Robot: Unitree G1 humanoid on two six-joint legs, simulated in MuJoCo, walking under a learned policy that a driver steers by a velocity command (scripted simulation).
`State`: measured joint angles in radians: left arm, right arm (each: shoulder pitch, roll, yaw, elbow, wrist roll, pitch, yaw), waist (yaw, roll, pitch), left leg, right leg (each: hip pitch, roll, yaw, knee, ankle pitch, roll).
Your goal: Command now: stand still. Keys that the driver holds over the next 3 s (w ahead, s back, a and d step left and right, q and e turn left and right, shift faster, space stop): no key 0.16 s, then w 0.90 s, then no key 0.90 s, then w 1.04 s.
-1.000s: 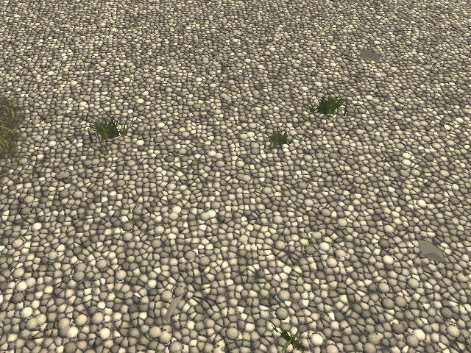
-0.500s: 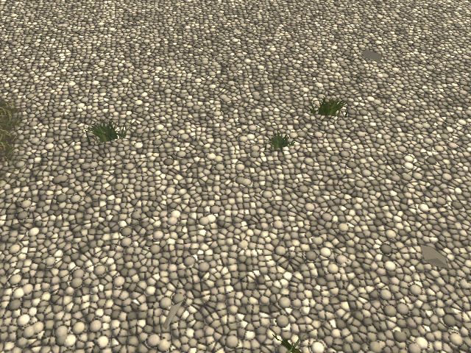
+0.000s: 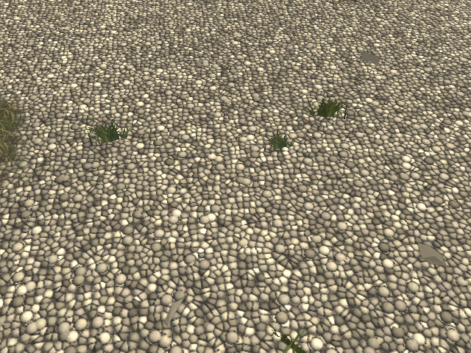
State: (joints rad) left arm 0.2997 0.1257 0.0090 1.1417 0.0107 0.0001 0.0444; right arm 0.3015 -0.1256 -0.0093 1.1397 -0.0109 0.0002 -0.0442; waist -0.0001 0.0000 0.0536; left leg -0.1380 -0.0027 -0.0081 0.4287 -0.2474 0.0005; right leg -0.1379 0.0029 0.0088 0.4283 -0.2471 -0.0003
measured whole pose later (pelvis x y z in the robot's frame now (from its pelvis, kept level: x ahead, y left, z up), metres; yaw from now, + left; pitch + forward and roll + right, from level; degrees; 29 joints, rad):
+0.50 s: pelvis +0.04 -0.02 -0.01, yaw +0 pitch +0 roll +0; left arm 0.37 0.14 0.02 1.07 0.02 -0.06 0.00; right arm 0.43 -0.16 -0.05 1.12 -0.01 -0.01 -0.02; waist -0.01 0.03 -0.02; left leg -0.18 -0.01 -0.05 0.55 -0.39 0.04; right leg -0.20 0.04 -0.02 0.54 -0.38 -0.07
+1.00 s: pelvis +0.29 +0.01 -0.02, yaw -1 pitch +0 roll +1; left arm 0.39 0.17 0.03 1.06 0.02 -0.09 0.00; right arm 0.16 -0.20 -0.06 0.97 -0.02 -0.08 0.02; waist 0.02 -0.02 0.07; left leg -0.34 -0.07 0.13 0.53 -0.18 0.12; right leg -0.30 -0.01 0.01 1.22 -0.32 -0.10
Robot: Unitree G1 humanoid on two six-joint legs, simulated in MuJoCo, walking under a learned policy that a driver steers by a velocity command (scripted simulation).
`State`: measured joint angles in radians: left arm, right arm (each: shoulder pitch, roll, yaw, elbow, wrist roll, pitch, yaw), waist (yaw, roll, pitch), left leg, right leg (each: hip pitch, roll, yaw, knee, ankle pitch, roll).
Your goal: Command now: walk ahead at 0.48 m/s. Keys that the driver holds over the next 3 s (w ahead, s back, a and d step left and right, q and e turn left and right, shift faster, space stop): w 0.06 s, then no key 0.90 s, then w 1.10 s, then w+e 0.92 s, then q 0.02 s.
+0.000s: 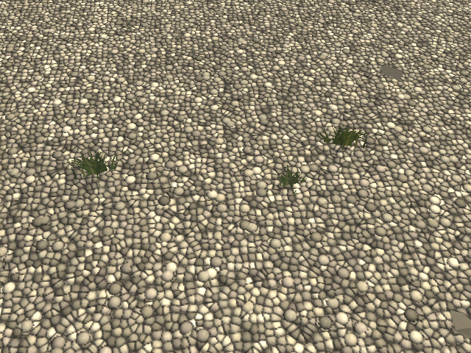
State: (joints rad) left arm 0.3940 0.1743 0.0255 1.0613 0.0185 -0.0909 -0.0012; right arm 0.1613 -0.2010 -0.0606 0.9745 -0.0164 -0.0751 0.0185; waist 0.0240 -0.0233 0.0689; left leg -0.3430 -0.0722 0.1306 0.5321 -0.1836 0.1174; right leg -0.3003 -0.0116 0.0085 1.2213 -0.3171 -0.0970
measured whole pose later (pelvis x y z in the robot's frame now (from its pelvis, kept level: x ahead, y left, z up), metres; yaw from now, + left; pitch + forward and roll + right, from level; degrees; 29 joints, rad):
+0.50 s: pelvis +0.21 -0.02 +0.01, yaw +2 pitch -1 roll +0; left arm 0.19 0.14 0.01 1.02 0.01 -0.06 0.02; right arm 0.34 -0.14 -0.01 1.09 -0.02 -0.03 -0.03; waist -0.02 0.03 0.08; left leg -0.26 -0.03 0.01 0.95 -0.53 0.04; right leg -0.33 0.05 -0.11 0.48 -0.13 -0.09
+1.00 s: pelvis +0.23 +0.00 +0.02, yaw +1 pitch -1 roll +0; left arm 0.31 0.14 0.00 1.12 0.01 -0.01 0.02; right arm 0.37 -0.11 0.01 1.13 -0.01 -0.02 -0.04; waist 0.01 -0.01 0.01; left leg -0.14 -0.02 0.02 0.41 -0.26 0.02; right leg -0.25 0.03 -0.07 0.40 -0.13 -0.06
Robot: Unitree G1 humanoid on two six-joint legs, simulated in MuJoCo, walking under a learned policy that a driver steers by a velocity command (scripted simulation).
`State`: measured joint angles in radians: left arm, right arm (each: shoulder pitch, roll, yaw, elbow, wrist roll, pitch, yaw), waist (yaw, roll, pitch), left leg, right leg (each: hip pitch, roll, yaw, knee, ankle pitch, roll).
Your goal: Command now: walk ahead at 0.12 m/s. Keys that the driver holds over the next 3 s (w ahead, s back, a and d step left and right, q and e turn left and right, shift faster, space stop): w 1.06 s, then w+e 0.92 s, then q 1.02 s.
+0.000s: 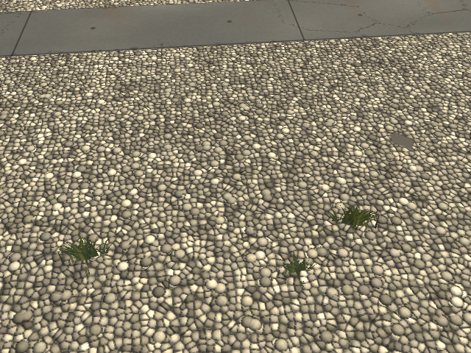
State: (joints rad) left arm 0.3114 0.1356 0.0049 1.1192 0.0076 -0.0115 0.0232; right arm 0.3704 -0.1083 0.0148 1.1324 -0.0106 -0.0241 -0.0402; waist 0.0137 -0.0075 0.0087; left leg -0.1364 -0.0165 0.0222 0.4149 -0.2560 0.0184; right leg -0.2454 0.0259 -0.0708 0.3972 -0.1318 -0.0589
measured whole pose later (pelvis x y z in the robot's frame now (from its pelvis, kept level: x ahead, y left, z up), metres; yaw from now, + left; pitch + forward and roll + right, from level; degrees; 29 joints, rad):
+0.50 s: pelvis +0.15 -0.04 +0.00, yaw +0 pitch +1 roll +0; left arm 0.49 0.14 0.03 1.09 0.02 -0.10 0.01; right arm 0.21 -0.19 -0.06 1.00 -0.03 -0.06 0.03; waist 0.02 0.02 0.00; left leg -0.56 0.06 0.05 1.01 -0.20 0.07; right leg -0.03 0.06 -0.08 0.26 -0.25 -0.08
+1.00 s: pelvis +0.43 +0.00 +0.00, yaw +0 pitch -1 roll +1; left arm 0.21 0.20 0.05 0.97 0.04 -0.05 -0.02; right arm 0.38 -0.18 -0.05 1.07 -0.01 -0.10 0.00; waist -0.01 -0.03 0.04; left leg -0.12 -0.09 0.12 0.30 -0.17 0.12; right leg -0.57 -0.10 0.00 1.06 -0.20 -0.07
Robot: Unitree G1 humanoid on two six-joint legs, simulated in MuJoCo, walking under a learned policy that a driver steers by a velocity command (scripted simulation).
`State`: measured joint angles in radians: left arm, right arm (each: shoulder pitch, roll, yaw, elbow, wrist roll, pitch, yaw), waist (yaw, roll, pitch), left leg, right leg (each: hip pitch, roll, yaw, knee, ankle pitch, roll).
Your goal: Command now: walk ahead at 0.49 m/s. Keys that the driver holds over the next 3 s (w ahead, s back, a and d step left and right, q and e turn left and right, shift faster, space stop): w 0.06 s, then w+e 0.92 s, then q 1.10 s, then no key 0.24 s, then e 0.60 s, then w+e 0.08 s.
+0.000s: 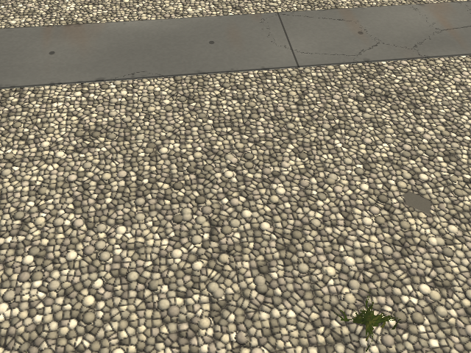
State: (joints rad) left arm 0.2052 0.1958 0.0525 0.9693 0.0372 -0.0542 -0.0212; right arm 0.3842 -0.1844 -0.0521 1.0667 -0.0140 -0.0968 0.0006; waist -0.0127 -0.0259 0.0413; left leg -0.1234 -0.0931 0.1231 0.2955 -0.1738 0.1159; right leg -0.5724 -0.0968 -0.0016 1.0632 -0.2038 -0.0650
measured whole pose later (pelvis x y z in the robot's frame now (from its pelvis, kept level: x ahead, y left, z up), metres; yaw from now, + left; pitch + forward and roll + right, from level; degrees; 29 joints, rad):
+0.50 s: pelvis +0.28 -0.06 -0.01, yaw -11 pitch +0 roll +0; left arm 0.27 0.23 0.08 0.99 0.01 -0.05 -0.01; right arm 0.22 -0.21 -0.05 0.90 -0.03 -0.09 0.00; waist 0.00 0.01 0.06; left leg -0.48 0.07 -0.01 1.17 -0.30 0.03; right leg -0.23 0.14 -0.04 0.40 -0.17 -0.14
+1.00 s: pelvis +0.57 -0.08 -0.01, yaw -28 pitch +1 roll +0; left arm 0.34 0.29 0.08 0.87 0.02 -0.04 -0.01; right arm 0.13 -0.24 -0.04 0.76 -0.04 -0.07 -0.01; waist 0.05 -0.03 0.05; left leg -0.34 -0.01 0.07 0.49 -0.17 0.04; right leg -0.35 0.06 0.06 1.14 -0.37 -0.08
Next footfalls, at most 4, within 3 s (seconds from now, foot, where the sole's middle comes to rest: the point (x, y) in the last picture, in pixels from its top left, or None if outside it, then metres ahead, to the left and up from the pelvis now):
0.32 right None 0.34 -0.11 -0.78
0.86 left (250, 285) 0.70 -0.03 -0.78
1.32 right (326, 272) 0.74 -0.28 -0.78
1.74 left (252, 277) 0.73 -0.04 -0.78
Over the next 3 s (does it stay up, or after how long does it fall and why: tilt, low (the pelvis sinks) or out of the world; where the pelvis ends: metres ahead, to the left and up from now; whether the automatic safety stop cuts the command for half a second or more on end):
stays up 0.63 -0.17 -0.01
